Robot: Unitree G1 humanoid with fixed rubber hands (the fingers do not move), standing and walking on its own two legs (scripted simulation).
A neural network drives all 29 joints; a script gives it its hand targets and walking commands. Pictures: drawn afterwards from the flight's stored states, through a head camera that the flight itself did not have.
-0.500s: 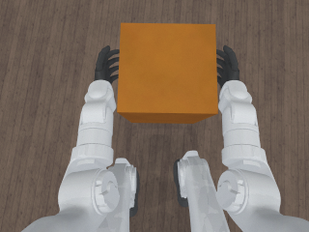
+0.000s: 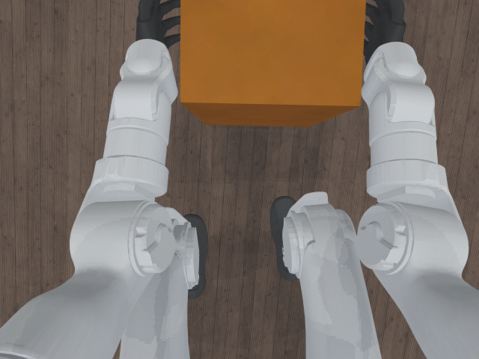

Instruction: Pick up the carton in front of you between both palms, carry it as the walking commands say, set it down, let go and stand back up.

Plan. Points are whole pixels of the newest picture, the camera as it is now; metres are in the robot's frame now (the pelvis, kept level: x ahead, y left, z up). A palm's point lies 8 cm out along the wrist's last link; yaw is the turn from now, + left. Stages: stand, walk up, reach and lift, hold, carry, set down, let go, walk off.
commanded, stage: set down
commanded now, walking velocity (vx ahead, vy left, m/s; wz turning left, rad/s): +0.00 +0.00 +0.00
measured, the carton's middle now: (263, 53) +0.53 -0.08 -0.21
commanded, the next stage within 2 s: none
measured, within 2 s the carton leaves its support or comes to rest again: rests again in 1.32 s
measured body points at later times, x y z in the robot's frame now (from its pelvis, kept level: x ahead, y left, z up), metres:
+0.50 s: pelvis +0.01 +0.00 -0.05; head +0.37 -0.04 +0.21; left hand +0.57 +0.06 -0.22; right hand +0.53 -0.24 -0.21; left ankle +0.10 +0.12 -0.39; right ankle +0.12 -0.12 -0.39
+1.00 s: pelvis +0.00 +0.00 -0.06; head +0.36 -0.02 +0.19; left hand +0.57 +0.06 -0.23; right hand +0.52 -0.25 -0.23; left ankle +0.10 +0.12 -0.39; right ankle +0.12 -0.12 -0.39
